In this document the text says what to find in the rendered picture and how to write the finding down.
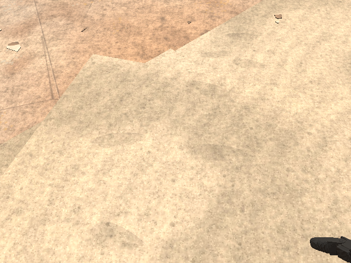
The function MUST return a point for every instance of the robot right hand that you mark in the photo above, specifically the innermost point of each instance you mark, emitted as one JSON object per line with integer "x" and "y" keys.
{"x": 333, "y": 246}

